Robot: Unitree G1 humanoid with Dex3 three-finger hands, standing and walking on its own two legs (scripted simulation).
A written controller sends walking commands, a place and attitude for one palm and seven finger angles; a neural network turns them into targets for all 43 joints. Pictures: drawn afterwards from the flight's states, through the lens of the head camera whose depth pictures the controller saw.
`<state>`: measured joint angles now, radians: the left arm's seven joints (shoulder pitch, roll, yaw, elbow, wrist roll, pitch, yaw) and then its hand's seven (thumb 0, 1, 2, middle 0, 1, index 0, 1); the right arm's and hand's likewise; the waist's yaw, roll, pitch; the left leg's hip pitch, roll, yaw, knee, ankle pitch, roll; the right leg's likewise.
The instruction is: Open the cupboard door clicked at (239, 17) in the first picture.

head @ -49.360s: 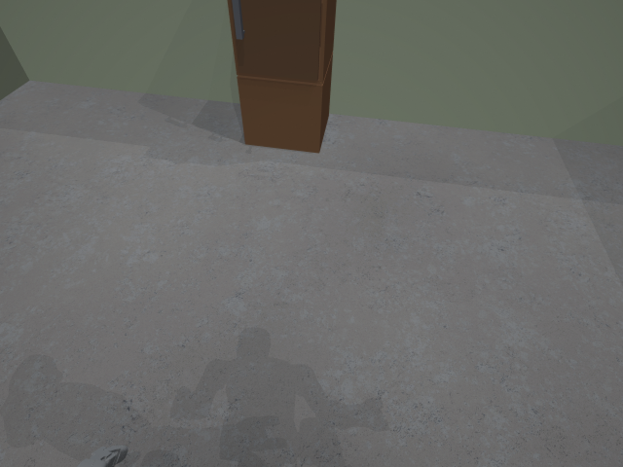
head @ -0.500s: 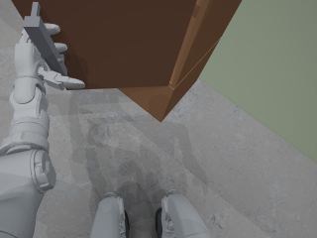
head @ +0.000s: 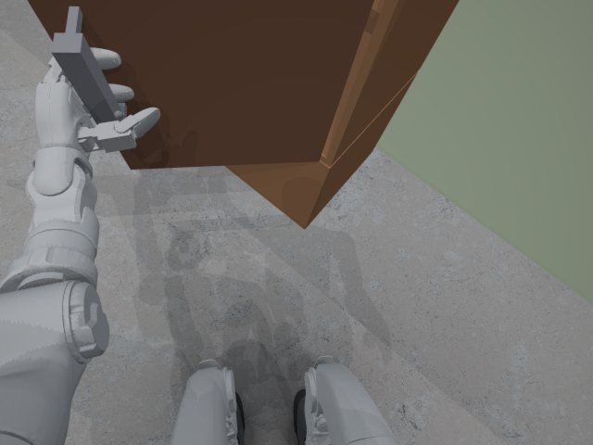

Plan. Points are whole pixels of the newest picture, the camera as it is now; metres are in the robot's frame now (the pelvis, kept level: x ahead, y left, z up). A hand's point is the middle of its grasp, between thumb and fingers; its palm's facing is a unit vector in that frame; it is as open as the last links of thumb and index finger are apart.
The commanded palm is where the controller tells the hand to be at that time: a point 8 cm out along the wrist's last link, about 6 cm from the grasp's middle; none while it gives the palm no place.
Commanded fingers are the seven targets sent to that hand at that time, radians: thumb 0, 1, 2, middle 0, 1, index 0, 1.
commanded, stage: close the thumb around the handle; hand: left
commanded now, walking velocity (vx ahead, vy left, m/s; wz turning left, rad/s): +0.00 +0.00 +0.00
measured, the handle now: (101, 85) +0.57 +0.21 +0.04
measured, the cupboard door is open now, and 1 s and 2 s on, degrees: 46 72 90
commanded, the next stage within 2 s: pull the door open along its arc in 0.30 s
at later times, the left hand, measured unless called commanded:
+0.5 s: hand (118, 116) +0.52 +0.19 +0.04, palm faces +0.06 -1.00 -0.01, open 5.9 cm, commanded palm +0.49 +0.22 +0.04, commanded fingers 0.00 0.90 0.90 -0.40 -1.35 -0.40 -1.35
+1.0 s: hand (164, 220) +0.38 +0.13 +0.04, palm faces +0.21 -0.98 +0.07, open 6.5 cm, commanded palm +0.32 +0.20 +0.04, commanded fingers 0.00 0.90 0.90 -0.40 -1.35 -0.40 -1.35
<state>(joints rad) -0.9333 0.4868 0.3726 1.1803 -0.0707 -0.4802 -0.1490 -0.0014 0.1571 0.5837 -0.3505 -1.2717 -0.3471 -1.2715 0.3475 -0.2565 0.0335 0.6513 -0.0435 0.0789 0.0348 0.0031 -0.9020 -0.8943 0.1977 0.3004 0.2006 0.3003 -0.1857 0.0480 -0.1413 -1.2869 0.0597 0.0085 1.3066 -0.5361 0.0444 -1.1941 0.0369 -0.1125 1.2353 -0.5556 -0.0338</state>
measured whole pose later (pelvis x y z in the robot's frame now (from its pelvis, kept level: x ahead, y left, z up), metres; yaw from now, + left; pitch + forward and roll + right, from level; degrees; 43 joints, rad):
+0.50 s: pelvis +0.00 +0.00 +0.00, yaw -1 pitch +29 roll -5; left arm -0.92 0.50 0.41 1.18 -0.07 -0.48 -0.18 0.01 0.68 0.79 -0.37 -1.35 -0.37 -1.35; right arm 0.34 -0.26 0.04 0.64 -0.03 0.08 0.03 0.00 -0.90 -0.89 0.20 0.30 0.20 0.30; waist -0.20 0.05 -0.14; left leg -1.28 0.07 0.01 1.31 -0.54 0.04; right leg -1.20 0.05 -0.11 1.24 -0.55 -0.04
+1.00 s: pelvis +0.02 -0.01 +0.03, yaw +0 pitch +23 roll -1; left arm -0.18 0.05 0.14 0.49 -0.11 -0.50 0.13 0.03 0.61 0.67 -0.33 -1.33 -0.37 -1.33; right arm 0.26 -0.22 -0.01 0.55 -0.03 0.06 0.07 0.01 -0.90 -0.89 0.20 0.30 0.20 0.30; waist -0.07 0.02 -0.19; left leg -1.03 0.05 0.07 1.16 -0.53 0.03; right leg -0.99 0.04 -0.04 1.14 -0.56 -0.03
